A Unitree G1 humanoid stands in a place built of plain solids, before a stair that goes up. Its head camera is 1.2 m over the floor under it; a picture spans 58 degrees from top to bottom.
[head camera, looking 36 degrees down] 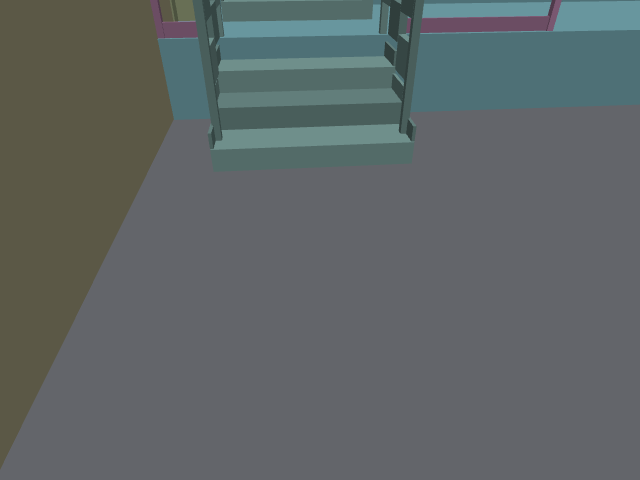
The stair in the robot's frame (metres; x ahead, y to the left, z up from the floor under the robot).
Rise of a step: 0.14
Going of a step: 0.30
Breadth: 1.22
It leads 5 degrees to the left of straight ahead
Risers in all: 4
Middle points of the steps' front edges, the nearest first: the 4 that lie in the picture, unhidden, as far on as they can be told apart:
2.40 0.03 0.14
2.70 0.06 0.29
3.00 0.09 0.43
3.30 0.12 0.57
